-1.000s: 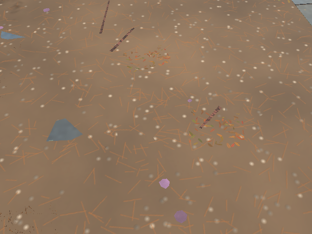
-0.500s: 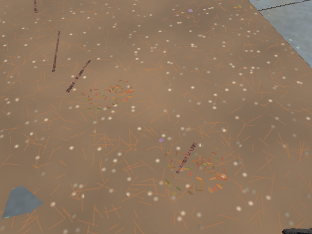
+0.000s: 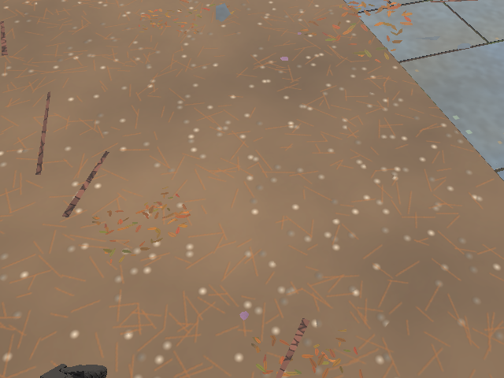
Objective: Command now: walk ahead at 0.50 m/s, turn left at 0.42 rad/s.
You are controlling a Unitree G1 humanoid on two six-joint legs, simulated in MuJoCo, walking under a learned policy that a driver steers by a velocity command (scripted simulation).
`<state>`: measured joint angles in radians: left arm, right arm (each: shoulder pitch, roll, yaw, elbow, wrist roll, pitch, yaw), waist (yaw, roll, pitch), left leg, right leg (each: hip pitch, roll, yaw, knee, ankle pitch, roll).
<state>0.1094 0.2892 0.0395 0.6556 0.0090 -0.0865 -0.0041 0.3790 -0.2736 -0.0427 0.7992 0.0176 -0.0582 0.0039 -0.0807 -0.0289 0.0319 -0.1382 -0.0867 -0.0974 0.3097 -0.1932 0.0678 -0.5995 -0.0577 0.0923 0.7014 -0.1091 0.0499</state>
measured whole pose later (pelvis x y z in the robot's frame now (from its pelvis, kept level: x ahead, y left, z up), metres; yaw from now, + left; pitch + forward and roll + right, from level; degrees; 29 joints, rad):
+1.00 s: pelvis +0.50 +0.13 +0.00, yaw +35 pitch +2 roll -1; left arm 0.06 0.31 0.04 0.69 0.01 -0.09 -0.01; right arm 0.34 -0.29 -0.06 0.69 0.02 -0.04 0.00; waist -0.07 -0.03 0.05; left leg -0.15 -0.11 -0.13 0.35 -0.22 0.09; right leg -0.66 -0.08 0.10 0.70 -0.02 0.07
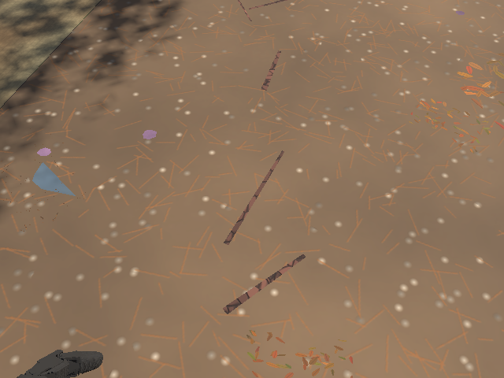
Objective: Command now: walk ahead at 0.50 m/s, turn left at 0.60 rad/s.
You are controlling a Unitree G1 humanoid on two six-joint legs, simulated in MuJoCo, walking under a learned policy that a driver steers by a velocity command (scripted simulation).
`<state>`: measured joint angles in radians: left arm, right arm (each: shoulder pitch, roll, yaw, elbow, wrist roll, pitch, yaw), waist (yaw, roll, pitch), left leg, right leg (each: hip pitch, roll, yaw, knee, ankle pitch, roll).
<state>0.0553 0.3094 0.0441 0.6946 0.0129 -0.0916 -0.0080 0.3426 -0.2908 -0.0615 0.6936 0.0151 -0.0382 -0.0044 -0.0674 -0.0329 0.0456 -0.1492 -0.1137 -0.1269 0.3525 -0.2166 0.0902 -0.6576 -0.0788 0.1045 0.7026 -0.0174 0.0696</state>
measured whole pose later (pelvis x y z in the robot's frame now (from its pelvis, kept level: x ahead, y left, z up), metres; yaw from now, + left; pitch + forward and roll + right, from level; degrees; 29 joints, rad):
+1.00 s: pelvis +0.53 -0.01 -0.01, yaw -15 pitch +1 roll +3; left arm 0.10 0.30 0.06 0.65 -0.02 -0.02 -0.04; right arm 0.34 -0.30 -0.08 0.84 0.01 -0.08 0.00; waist -0.10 -0.05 0.04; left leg 0.05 -0.01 0.19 0.23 -0.30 0.00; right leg -0.66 -0.09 0.02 0.71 -0.02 -0.01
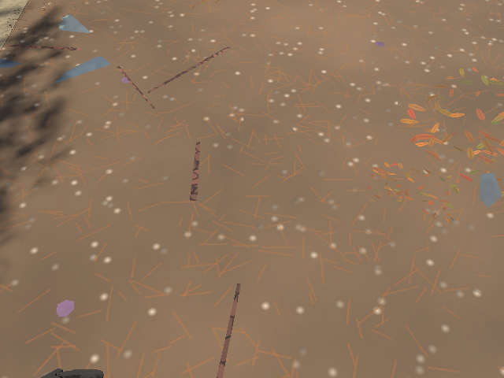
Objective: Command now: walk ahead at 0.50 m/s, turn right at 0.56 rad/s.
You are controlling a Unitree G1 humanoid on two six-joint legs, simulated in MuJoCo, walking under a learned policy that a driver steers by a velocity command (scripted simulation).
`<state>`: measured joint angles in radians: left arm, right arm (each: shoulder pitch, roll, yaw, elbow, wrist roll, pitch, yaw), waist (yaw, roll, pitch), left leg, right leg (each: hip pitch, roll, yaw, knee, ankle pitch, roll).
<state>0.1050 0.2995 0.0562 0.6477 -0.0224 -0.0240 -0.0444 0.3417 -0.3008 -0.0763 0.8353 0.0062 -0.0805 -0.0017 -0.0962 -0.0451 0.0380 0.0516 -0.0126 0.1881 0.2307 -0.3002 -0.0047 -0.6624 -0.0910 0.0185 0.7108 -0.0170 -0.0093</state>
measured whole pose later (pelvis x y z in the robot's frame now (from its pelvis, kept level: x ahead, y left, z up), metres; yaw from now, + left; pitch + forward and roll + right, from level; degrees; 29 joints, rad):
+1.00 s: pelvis +0.38 -0.07 +0.00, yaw -24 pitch -1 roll +1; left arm 0.24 0.25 0.03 0.75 0.02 0.04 0.02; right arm 0.15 -0.25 -0.01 0.81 -0.02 -0.01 0.02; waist -0.02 0.01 0.04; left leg -0.30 -0.02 0.00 0.49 -0.17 0.01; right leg -0.24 -0.01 0.07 0.55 -0.30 0.02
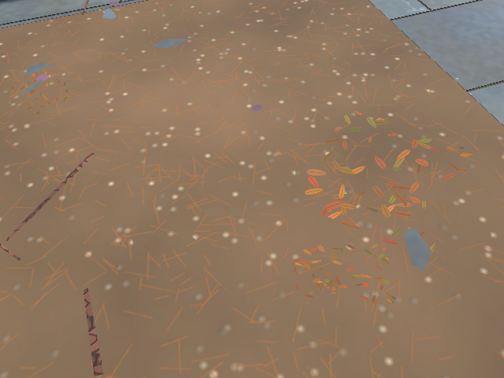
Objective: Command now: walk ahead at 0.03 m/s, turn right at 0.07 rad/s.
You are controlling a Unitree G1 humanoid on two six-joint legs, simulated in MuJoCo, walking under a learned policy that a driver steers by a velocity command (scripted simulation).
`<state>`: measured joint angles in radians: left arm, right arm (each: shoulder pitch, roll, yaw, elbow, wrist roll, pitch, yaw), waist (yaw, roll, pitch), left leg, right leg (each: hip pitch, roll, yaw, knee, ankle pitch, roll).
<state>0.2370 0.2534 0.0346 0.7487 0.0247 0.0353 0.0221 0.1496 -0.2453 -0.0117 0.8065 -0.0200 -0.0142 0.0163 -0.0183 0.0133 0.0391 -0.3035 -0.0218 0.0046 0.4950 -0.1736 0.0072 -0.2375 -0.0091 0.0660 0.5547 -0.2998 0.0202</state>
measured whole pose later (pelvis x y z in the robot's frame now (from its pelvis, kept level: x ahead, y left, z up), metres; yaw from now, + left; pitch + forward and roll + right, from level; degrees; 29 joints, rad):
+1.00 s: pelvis +0.13 +0.03 +0.01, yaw +1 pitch +0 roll -1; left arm 0.24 0.28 0.06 0.93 -0.03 -0.09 0.00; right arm 0.36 -0.23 -0.03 1.09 0.00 -0.10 0.02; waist -0.04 -0.03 0.00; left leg -0.08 -0.04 0.03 0.34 -0.27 0.06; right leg -0.47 -0.05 0.01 1.06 -0.27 -0.05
